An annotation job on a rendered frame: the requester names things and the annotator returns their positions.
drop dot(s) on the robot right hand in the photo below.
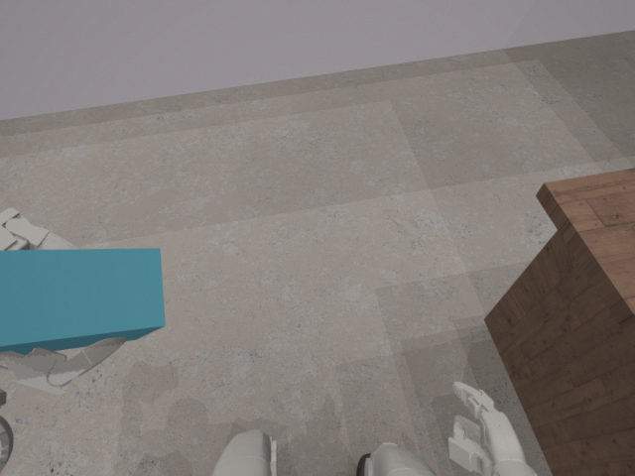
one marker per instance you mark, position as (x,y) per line
(481,447)

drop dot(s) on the robot left hand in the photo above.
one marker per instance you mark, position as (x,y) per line
(43,368)

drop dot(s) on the right robot thigh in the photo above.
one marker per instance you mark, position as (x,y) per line
(395,461)

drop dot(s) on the table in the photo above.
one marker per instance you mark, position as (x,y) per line
(565,330)

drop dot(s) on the robot right shin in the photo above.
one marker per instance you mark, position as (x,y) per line
(386,445)

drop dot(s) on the sponge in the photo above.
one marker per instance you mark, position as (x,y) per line
(64,299)

